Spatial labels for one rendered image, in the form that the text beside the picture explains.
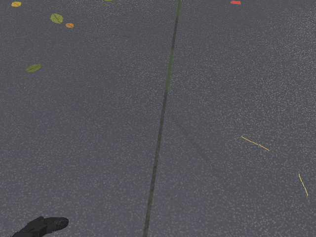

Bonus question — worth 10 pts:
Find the robot left hand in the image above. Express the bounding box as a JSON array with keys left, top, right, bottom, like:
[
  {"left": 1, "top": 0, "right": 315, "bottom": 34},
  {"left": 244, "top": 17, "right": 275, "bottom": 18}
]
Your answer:
[{"left": 10, "top": 216, "right": 69, "bottom": 237}]

